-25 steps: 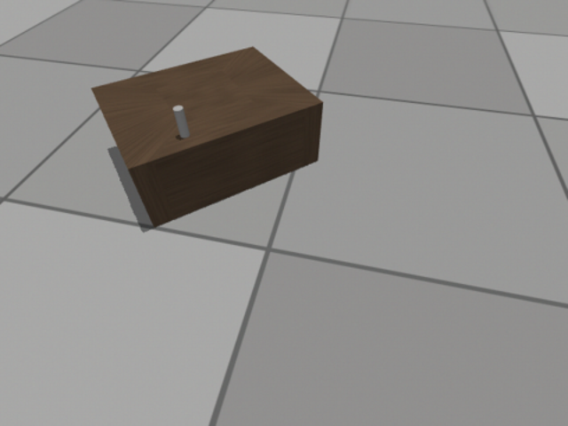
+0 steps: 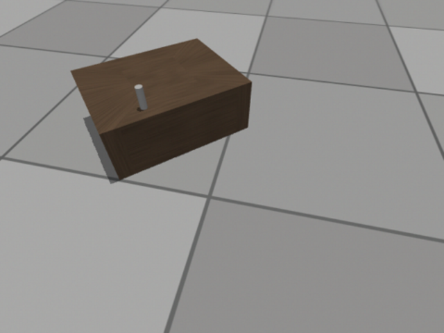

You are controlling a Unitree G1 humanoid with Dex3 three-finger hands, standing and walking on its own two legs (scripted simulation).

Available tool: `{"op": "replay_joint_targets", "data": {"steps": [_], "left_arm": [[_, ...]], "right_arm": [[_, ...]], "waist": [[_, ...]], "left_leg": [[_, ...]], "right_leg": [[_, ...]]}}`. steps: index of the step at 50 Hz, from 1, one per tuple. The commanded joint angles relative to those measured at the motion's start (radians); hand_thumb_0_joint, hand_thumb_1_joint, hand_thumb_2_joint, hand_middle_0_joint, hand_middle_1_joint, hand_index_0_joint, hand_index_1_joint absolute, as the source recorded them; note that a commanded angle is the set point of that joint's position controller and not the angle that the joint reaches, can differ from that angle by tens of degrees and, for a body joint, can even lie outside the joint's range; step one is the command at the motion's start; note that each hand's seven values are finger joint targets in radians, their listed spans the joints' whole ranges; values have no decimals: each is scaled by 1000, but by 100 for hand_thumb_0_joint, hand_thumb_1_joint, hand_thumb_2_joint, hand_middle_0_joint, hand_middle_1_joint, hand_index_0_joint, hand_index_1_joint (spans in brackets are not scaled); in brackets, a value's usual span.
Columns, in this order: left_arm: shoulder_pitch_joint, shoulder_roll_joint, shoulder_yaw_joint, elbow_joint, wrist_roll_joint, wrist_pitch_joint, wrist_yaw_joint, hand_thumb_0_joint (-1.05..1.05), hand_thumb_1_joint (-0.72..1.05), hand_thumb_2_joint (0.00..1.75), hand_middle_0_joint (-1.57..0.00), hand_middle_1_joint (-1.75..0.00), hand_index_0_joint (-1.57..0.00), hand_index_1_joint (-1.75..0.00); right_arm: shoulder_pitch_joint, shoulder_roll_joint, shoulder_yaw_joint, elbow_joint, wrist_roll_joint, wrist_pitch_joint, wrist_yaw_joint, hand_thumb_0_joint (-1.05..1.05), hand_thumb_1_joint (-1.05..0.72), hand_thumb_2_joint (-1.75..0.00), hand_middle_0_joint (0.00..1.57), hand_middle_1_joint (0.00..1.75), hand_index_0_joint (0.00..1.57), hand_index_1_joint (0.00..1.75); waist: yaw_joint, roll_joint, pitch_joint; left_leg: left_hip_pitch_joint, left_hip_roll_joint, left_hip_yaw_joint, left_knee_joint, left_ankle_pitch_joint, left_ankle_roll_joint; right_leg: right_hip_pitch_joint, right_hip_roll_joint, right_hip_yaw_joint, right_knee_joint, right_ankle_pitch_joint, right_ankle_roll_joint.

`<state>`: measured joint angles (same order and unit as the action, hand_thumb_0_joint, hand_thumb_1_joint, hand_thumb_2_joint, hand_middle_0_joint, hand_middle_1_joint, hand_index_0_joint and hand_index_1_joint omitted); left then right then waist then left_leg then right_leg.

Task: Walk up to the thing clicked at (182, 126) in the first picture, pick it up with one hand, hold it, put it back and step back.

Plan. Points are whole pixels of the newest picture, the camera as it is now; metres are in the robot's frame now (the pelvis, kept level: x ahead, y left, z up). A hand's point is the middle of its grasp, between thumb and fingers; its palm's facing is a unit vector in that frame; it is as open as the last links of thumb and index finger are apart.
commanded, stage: stand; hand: right
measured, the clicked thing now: (141, 97) +1.29 +0.45 -0.36
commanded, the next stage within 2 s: walk up in 0.62 s
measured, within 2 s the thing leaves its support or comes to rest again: neither
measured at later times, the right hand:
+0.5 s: hand out of the picture +0.08 -0.25 -0.16, palm faces -0.04 +0.94 -0.33, open 7.4 cm
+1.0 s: hand (320, 295) +0.24 -0.19 -0.14, palm faces -0.22 +0.87 -0.44, open 7.4 cm
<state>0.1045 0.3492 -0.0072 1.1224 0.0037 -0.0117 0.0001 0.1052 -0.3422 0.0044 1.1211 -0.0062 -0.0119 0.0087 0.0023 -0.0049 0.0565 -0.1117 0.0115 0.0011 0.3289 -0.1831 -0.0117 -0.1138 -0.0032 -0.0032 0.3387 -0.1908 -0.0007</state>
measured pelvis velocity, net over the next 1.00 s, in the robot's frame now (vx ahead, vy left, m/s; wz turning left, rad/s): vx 0.09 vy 0.09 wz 0.24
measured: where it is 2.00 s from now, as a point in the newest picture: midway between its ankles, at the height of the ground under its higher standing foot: (178, 280)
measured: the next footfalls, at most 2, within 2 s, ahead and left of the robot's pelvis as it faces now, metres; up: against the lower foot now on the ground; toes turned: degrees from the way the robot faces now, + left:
left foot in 0.98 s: +0.17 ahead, +0.26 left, +0.00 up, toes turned +20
right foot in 1.44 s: +0.47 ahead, +0.09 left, +0.00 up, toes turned +20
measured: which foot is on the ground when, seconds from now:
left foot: down 0.00-0.66, up 0.68-0.96, down 0.98-1.00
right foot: down 0.00-1.00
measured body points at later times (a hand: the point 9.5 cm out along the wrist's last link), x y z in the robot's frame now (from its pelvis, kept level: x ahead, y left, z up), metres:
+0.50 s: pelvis +0.00 +0.00 +0.00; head +0.02 +0.00 +0.45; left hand +0.07 +0.30 -0.13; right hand +0.08 -0.30 -0.13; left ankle +0.00 +0.13 -0.75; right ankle +0.00 -0.12 -0.75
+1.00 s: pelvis +0.09 +0.09 -0.04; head +0.09 +0.13 +0.41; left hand +0.06 +0.45 -0.16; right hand +0.25 -0.23 -0.11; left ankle +0.13 +0.25 -0.75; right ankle +0.00 -0.11 -0.74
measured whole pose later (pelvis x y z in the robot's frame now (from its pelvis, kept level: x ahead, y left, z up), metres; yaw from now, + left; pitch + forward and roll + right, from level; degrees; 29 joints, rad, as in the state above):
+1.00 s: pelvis +0.09 +0.09 -0.04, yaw +14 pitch -2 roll -1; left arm 0.24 0.50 0.11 0.95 0.05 -0.04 -0.04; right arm 0.22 -0.45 -0.13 0.93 -0.02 0.00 0.12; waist 0.02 -0.07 0.06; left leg -0.43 0.10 0.07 0.70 -0.23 -0.02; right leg -0.03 -0.21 -0.18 0.64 -0.51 0.01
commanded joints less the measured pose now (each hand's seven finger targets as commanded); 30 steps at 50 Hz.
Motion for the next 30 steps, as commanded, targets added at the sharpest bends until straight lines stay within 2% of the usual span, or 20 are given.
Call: {"op": "replay_joint_targets", "data": {"steps": [1, 12, 21, 30], "left_arm": [[-41, 211, 40, -62, 3, -21, 9, 0, 90, 90, -20, -30, -20, -30], [-36, 208, 40, -57, 2, -23, 9, 0, 90, 90, -20, -30, -20, -30], [-27, 206, 41, -53, 4, -21, 10, 0, 90, 90, -20, -30, -20, -30], [-26, 212, 42, -57, 4, -24, 11, 0, 90, 90, -20, -30, -20, -30]], "right_arm": [[-36, -208, -40, -54, -3, -23, -18, 0, -90, -90, 20, 30, 20, 30], [-29, -208, -40, -54, -3, -23, -19, 0, -90, -90, 20, 30, 20, 30], [-31, -213, -42, -53, -1, -19, -17, 0, -90, -90, 20, 30, 20, 30], [-30, -214, -42, -57, 0, -19, -18, 0, -90, -90, 20, 30, 20, 30]], "waist": [[0, 10, -88], [-1, 8, -77], [0, 7, -68], [-1, 10, -102]], "left_leg": [[23, 118, -84, -45, 143, 31], [18, 115, -84, -52, 139, 34], [12, 114, -90, -59, 107, 32], [33, 119, -86, -41, 164, 35]], "right_leg": [[7, -125, 98, -52, 149, -27], [14, -126, 96, -58, 157, -24], [7, -122, 90, -67, 116, -22], [31, -130, 94, -56, 186, -27]]}}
